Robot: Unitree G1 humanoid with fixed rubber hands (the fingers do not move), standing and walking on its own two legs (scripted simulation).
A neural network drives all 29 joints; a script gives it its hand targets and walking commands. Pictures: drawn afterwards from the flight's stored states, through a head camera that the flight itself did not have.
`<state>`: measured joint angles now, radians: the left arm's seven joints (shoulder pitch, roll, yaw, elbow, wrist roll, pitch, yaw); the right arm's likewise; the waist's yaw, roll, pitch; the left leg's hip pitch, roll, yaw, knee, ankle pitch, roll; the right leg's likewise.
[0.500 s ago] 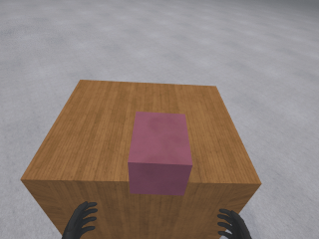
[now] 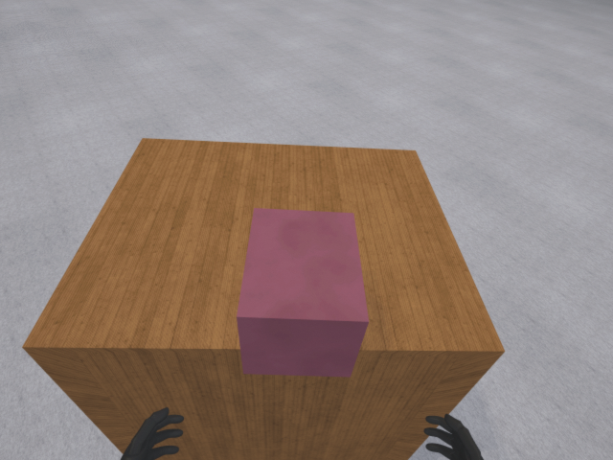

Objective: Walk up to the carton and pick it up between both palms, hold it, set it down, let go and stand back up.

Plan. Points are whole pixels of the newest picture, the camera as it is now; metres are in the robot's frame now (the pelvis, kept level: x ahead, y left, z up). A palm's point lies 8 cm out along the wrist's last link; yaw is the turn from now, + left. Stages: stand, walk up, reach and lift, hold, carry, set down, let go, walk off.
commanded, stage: set down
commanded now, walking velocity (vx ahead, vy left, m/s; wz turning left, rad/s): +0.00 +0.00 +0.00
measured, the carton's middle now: (300, 290) +0.41 +0.03 -0.02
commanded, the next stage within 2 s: let go in 0.14 s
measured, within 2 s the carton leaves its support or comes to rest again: neither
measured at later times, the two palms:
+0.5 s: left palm out of the picture +0.15 +0.23 -0.07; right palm out of the picture +0.16 -0.22 -0.08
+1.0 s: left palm out of the picture +0.03 +0.24 -0.12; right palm out of the picture +0.01 -0.24 -0.13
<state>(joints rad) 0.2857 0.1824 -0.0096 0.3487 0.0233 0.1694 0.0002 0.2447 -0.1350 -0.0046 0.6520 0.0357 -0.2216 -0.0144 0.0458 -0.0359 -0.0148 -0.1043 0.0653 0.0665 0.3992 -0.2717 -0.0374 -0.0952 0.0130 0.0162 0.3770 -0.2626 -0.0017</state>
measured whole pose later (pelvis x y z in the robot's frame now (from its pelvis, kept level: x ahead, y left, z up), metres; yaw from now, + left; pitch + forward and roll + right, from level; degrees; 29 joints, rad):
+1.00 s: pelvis -0.03 +0.00 -0.01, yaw +3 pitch +0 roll -1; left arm 0.35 0.21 0.01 0.70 0.03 -0.03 0.02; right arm 0.36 -0.18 -0.05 0.89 -0.02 -0.01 0.02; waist 0.00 -0.02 -0.02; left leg -0.23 0.05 0.01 0.50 -0.27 -0.03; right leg -0.19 0.00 -0.03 0.47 -0.28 0.00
